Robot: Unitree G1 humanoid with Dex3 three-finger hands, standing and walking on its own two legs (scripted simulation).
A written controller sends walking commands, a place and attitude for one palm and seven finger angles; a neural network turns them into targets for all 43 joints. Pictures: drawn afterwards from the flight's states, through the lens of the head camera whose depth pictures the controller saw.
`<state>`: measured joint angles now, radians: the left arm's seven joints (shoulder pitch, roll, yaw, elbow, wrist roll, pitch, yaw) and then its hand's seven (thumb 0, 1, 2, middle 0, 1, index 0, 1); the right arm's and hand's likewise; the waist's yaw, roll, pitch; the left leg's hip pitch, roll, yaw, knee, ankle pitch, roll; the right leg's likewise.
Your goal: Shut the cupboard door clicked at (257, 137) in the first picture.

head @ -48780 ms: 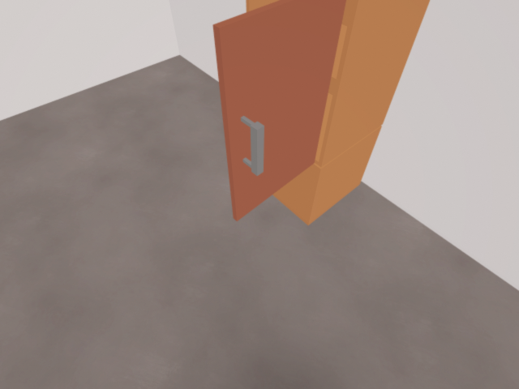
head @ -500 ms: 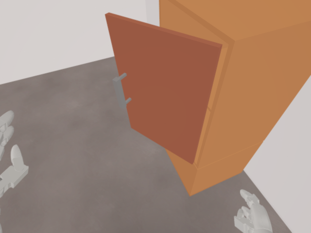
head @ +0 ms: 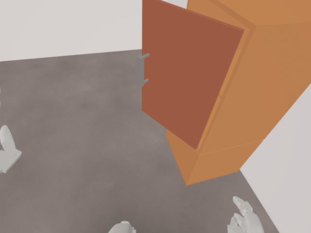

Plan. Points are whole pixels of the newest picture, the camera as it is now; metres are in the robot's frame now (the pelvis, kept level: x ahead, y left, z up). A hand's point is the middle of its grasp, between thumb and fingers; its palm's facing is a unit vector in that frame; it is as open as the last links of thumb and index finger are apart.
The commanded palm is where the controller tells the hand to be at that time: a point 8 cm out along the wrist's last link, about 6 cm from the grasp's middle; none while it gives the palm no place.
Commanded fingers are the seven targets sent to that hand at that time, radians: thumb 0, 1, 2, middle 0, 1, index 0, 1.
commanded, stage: step back with the hand held close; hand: left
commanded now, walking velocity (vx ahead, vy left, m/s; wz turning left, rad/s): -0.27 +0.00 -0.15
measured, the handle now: (143, 70) +0.77 +0.09 -0.01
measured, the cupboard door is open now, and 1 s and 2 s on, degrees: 31 31 31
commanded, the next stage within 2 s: stop stepping back and stand still in 0.16 s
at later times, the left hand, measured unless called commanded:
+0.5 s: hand out of the picture -0.01 +0.28 +0.21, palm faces +0.51 -0.72 -0.46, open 7.5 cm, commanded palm -0.04 +0.32 +0.20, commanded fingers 0.00 0.90 0.90 -0.20 -0.30 -0.20 -0.30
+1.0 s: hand out of the picture +0.01 +0.29 +0.21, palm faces +0.37 -0.75 -0.55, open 7.4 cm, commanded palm -0.05 +0.33 +0.20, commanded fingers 0.00 0.90 0.90 -0.20 -0.30 -0.20 -0.30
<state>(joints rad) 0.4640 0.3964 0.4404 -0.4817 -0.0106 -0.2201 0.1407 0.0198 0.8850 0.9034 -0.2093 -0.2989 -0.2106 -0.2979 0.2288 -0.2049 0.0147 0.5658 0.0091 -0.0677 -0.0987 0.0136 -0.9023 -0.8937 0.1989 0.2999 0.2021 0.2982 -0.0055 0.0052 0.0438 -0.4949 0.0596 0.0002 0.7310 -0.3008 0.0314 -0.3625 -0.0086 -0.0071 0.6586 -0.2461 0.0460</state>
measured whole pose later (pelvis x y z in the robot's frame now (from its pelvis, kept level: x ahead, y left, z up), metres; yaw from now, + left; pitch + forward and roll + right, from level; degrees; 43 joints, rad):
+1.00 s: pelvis -0.21 +0.04 +0.01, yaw -5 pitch +2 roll -1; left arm 0.59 0.51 0.49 -0.54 -0.04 -0.20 0.18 0.02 0.88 0.90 -0.21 -0.30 -0.21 -0.30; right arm 0.29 -0.19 0.01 0.63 -0.01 -0.04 -0.07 0.01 -0.90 -0.89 0.20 0.30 0.20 0.30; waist -0.02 0.00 -0.03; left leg -0.43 0.08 0.09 0.77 -0.42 0.00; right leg -0.22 0.04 -0.10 0.53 -0.34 -0.07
